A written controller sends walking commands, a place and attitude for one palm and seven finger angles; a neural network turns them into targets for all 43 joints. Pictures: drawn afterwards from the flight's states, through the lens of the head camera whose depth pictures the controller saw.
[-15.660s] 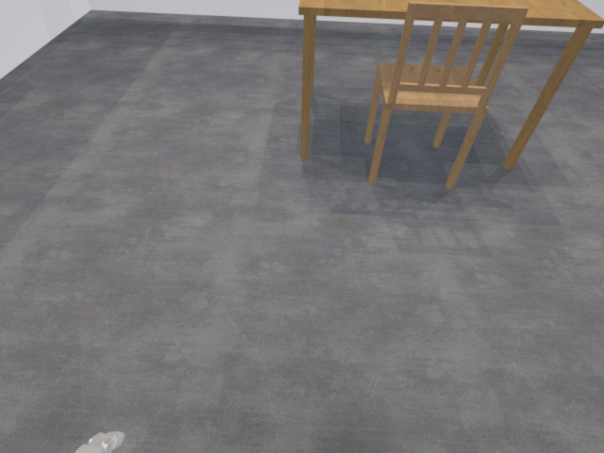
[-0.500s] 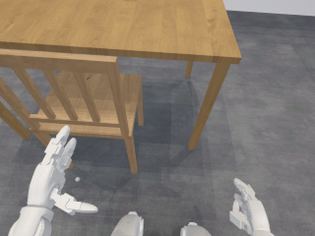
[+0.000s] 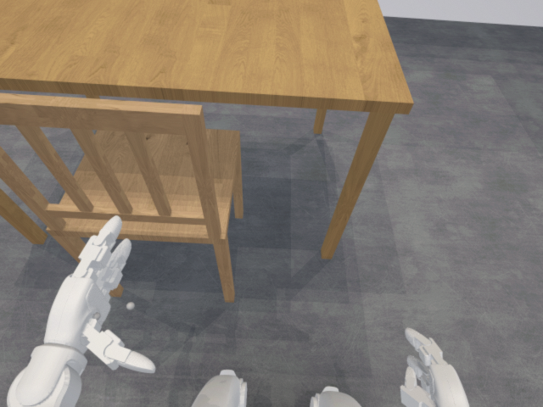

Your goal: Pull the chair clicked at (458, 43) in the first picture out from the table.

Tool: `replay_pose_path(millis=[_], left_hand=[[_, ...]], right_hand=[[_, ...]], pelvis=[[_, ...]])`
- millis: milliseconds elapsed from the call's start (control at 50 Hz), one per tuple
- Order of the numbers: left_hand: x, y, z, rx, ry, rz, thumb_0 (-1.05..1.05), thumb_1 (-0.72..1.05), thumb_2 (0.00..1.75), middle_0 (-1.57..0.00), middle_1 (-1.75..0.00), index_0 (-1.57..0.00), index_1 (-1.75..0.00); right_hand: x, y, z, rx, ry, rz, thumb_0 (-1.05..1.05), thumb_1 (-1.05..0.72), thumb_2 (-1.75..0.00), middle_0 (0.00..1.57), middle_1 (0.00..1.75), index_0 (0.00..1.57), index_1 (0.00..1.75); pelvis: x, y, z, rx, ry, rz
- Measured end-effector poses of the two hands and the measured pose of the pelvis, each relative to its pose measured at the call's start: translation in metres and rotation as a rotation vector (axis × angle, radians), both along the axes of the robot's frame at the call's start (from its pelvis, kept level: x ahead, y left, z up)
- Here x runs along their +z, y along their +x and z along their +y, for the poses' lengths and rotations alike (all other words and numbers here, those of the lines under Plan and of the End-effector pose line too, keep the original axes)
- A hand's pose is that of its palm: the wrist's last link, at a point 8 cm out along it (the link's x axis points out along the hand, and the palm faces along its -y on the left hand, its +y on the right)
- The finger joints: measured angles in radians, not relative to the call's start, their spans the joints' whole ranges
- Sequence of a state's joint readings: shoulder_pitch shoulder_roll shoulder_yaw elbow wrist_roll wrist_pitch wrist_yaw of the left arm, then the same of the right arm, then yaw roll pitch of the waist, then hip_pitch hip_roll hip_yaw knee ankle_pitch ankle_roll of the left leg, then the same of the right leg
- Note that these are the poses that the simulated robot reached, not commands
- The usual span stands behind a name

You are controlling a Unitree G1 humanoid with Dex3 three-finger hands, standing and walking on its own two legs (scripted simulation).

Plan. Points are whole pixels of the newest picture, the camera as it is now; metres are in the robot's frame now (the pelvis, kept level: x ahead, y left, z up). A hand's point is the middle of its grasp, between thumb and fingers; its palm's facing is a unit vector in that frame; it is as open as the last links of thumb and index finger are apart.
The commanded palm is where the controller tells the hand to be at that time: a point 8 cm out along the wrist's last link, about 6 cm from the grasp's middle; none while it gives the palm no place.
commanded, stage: raise the hand toward the chair's back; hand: left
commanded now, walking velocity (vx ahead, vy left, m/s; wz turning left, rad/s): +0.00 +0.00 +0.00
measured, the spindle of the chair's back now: (106, 174) +0.51 +0.35 -0.03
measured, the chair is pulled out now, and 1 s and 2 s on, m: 0.00 0.00 0.00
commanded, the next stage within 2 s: aim the fingers beside a spindle in 0.32 s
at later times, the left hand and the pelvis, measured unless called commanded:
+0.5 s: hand (141, 307) +0.24 +0.19 +0.04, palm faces +0.01 -1.00 -0.05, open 16.9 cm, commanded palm +0.23 +0.24 +0.04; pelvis +0.00 -0.02 +0.00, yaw +1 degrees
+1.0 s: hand (173, 278) +0.29 +0.16 +0.02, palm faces -0.03 -1.00 -0.04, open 16.9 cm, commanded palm +0.27 +0.22 +0.02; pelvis +0.00 -0.03 -0.02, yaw +0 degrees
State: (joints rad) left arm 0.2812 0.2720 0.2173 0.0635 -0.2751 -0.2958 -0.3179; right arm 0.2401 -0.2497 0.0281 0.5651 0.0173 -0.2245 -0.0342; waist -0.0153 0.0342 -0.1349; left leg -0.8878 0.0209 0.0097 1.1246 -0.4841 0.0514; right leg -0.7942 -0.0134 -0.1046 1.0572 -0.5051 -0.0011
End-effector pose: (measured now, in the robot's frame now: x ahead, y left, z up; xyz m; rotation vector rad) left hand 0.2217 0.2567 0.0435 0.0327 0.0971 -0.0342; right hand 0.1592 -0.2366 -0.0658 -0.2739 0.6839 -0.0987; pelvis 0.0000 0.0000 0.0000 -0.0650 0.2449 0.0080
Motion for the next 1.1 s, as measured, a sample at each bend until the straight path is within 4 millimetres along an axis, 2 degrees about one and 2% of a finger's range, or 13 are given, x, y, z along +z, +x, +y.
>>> replay_pose_path(millis=[160, 260, 400, 500, 660, 860, 1100], left_hand=[[0.004, -0.002, -0.001, 0.046, 0.015, -0.045, -0.01, -0.5, 0.3, -0.06, -0.08, -0.06, -0.08], [0.001, -0.003, -0.007, 0.024, 0.011, -0.022, -0.01, -0.5, 0.3, -0.06, -0.08, -0.06, -0.08], [0.007, -0.006, -0.013, 0.036, 0.012, -0.048, -0.01, -0.5, 0.3, -0.06, -0.08, -0.06, -0.08], [0.002, -0.003, -0.016, 0.041, 0.014, -0.042, -0.01, -0.5, 0.3, -0.06, -0.08, -0.06, -0.08], [-0.006, 0.015, -0.03, 0.004, 0.007, -0.052, -0.01, -0.5, 0.3, -0.06, -0.08, -0.06, -0.08], [-0.013, 0.036, -0.031, 0.023, 0.012, -0.038, -0.01, -0.5, 0.3, -0.06, -0.08, -0.06, -0.08], [-0.022, 0.057, -0.046, 0.007, 0.006, -0.059, -0.01, -0.5, 0.3, -0.06, -0.08, -0.06, -0.08]], right_hand=[[0.0, 0.003, -0.006, 0.006, -0.001, -0.009, 0.01, -0.9, -0.9, 0.2, 0.3, 0.2, 0.3], [-0.002, 0.007, -0.007, 0.014, 0.011, -0.015, 0.01, -0.9, -0.9, 0.2, 0.3, 0.2, 0.3], [-0.004, 0.011, -0.008, 0.016, 0.028, -0.029, 0.01, -0.9, -0.9, 0.2, 0.3, 0.2, 0.3], [-0.007, 0.011, -0.011, 0.024, 0.03, -0.031, 0.01, -0.9, -0.9, 0.2, 0.3, 0.2, 0.3], [-0.015, 0.005, -0.02, 0.017, 0.018, -0.012, 0.01, -0.9, -0.9, 0.2, 0.3, 0.2, 0.3], [-0.025, -0.01, -0.032, -0.019, 0.02, 0.044, 0.01, -0.9, -0.9, 0.2, 0.3, 0.2, 0.3], [-0.037, -0.017, -0.036, -0.034, 0.014, 0.085, 0.01, -0.9, -0.9, 0.2, 0.3, 0.2, 0.3]], pelvis=[[-0.001, 0.0, -0.005, 0.002, 0.004, 0.001], [-0.002, -0.001, -0.009, 0.003, 0.006, 0.003], [-0.002, 0.0, -0.015, 0.004, 0.011, 0.0], [-0.004, -0.002, -0.018, 0.007, 0.013, 0.002], [-0.009, -0.005, -0.024, 0.004, 0.017, 0.018], [-0.012, -0.005, -0.028, -0.006, 0.025, 0.037], [-0.019, -0.005, -0.027, -0.015, 0.031, 0.063]])
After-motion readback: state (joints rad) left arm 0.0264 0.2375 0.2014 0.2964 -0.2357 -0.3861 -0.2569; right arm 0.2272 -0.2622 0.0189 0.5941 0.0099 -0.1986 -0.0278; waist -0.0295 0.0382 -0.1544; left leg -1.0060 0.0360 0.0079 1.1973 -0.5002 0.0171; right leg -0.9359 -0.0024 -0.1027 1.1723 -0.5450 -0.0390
